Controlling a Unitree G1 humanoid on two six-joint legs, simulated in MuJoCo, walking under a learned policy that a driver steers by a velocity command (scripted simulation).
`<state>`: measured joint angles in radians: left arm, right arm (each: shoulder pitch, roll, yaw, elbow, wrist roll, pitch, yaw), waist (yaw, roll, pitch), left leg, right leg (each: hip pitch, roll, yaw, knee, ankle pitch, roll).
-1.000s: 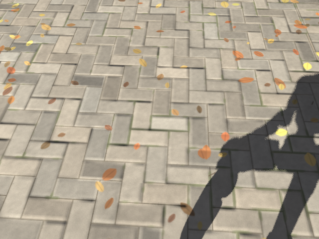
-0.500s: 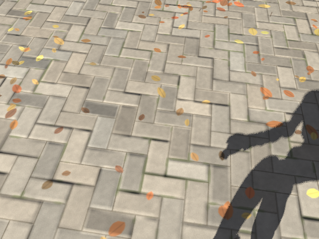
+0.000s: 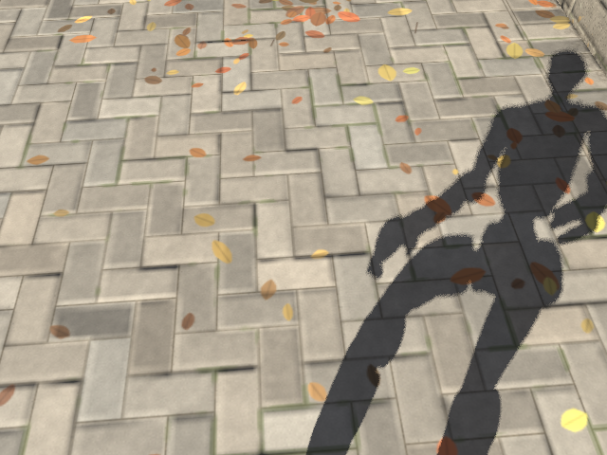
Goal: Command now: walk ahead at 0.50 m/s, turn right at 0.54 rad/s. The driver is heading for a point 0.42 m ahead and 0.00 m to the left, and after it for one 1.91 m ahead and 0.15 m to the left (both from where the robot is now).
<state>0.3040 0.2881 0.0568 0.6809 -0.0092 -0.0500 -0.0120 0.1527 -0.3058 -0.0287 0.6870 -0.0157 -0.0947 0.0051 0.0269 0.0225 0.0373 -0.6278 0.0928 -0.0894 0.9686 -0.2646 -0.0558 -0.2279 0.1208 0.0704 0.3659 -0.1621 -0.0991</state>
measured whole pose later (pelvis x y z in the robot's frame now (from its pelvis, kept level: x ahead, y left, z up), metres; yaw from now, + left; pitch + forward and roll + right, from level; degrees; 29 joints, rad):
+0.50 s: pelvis +0.26 +0.05 +0.00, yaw -11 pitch +2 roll +0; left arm 0.14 0.29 0.04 0.63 0.01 -0.04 0.00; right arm 0.33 -0.26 -0.04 0.82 0.00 -0.07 0.01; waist -0.07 -0.04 0.04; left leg -0.19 -0.02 0.00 0.35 -0.19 0.03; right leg -0.56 -0.03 0.06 0.80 -0.25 0.04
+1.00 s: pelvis +0.34 +0.04 -0.01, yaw +4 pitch +1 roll -2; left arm 0.12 0.29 0.07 0.73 -0.01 0.01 0.03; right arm 0.19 -0.31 -0.07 0.69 0.01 0.06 0.01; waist 0.00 -0.01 0.05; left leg -0.37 0.05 0.03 0.68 -0.29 -0.02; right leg -0.29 -0.08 -0.16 0.49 -0.20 0.02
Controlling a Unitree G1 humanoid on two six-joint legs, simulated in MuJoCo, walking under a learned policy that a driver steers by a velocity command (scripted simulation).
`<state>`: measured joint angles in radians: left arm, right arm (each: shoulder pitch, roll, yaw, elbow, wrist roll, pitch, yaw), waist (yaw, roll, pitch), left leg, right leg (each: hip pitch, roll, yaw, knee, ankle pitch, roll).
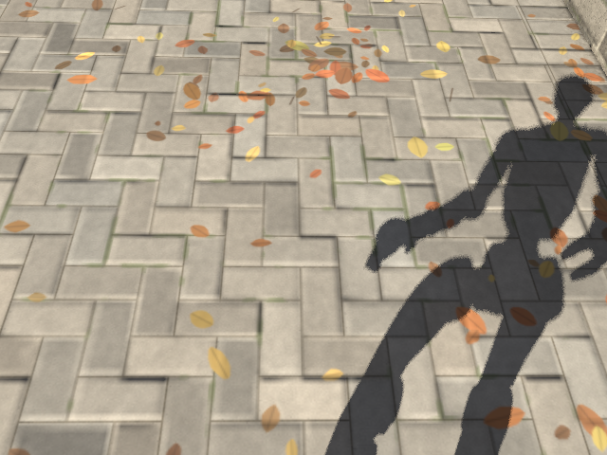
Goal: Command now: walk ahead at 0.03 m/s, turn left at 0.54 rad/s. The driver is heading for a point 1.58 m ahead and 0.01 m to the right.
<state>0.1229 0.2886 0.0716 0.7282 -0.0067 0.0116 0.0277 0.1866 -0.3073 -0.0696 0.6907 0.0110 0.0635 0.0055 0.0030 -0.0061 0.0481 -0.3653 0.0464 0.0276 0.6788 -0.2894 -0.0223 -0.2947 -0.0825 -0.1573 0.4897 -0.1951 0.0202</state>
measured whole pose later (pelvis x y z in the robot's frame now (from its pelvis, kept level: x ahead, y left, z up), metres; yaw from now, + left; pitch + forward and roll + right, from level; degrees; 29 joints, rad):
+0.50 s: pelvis +0.02 +0.01 +0.00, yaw +10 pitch +0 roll +0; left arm 0.18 0.28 0.06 0.79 0.00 0.01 0.01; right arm 0.13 -0.24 -0.02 0.68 -0.03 0.01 -0.01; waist 0.02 -0.01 0.01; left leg -0.28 -0.09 -0.10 0.53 -0.25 0.04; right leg -0.25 -0.02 0.05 0.50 -0.26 0.03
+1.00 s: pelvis +0.01 -0.03 +0.00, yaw -5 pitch +1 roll +1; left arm 0.13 0.30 0.07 0.67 -0.03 0.06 -0.02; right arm 0.18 -0.30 -0.08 0.69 0.01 0.02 -0.04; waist -0.02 0.01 0.06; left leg -0.25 0.08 0.13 0.52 -0.28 -0.03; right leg -0.36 -0.03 -0.03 0.72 -0.35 0.03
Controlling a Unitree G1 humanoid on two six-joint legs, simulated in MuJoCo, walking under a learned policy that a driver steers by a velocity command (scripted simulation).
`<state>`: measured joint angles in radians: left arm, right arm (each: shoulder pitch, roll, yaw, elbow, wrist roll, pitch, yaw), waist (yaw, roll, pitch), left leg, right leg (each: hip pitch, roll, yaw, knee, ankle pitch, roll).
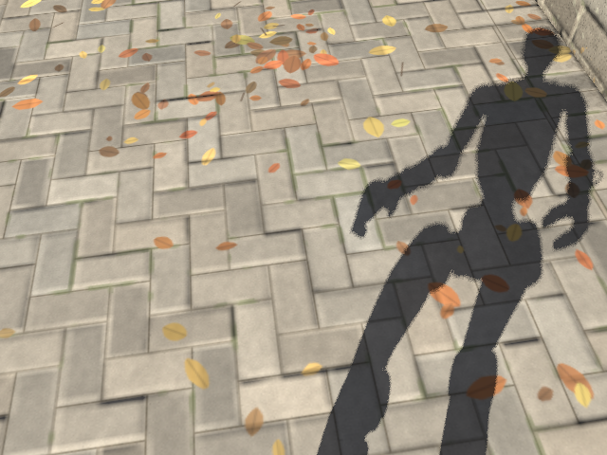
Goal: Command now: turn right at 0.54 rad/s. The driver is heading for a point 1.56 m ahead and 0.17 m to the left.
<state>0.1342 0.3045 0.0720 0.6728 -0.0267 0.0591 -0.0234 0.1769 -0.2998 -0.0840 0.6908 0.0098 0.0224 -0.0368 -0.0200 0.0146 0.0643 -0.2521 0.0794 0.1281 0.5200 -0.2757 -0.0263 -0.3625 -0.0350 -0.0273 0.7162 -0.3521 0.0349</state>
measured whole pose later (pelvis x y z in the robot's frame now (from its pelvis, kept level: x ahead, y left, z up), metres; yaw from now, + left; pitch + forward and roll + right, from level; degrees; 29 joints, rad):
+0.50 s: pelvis +0.01 -0.03 +0.00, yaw -1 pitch +0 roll -1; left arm 0.11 0.24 0.03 0.72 0.00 0.02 0.03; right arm 0.21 -0.29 -0.06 0.74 0.01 0.02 -0.02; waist -0.03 0.00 0.04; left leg -0.24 0.03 -0.01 0.57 -0.31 -0.02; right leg -0.24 0.05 -0.06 0.53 -0.30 -0.06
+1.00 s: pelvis +0.01 -0.07 +0.01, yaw +17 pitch +1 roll +0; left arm 0.20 0.25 0.06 0.68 0.01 -0.01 0.03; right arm 0.19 -0.36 -0.11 0.69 0.02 0.05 -0.03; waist 0.01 0.05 0.03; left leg -0.53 -0.02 -0.10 1.15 -0.39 -0.07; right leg -0.22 0.01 -0.06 0.43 -0.23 -0.05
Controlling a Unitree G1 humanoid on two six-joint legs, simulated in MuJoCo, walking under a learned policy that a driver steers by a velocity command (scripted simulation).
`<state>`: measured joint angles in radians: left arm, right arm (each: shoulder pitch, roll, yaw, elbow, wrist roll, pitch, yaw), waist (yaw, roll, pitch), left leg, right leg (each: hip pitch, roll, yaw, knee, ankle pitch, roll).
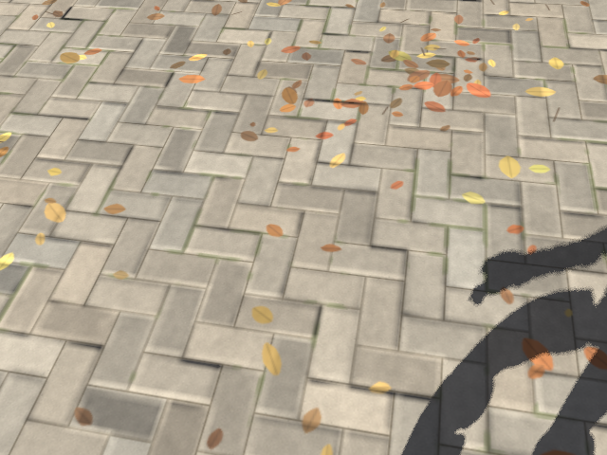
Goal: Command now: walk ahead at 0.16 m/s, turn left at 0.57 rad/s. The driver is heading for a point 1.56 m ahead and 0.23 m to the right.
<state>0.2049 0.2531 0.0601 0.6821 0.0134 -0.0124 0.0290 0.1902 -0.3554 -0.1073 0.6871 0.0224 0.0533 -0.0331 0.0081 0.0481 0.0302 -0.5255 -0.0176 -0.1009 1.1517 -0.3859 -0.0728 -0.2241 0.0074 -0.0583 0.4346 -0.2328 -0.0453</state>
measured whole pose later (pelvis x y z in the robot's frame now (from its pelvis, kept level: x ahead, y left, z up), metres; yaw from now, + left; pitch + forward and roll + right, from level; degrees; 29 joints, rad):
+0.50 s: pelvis +0.12 +0.06 +0.00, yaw -4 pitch +1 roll +0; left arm 0.29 0.32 0.08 0.75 -0.03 -0.03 -0.02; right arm 0.33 -0.24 -0.06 0.74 -0.01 -0.09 0.01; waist -0.02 -0.06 0.00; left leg -0.08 0.00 0.10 0.32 -0.26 0.02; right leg -0.60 -0.05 0.08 1.10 -0.21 0.00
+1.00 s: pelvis +0.37 -0.02 +0.00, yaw -21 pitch +1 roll +0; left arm 0.27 0.29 0.06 0.68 -0.01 -0.05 -0.03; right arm 0.17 -0.32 -0.04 0.67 -0.01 -0.11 -0.01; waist 0.02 0.03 0.07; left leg -0.60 0.11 -0.08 1.11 -0.29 -0.04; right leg -0.25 0.13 0.04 0.39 -0.15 -0.12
